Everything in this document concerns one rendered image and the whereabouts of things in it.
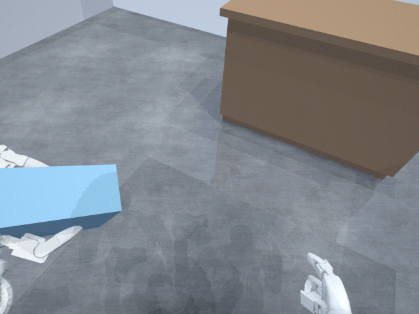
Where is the sponge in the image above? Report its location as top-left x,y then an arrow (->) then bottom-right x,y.
0,164 -> 122,239

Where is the robot left hand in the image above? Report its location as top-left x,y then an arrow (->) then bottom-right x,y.
0,145 -> 82,264

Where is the table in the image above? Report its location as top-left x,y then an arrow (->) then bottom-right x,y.
220,0 -> 419,179

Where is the left robot forearm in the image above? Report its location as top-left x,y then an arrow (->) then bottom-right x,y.
0,259 -> 14,314

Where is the robot right hand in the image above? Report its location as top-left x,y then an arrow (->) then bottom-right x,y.
301,253 -> 351,314

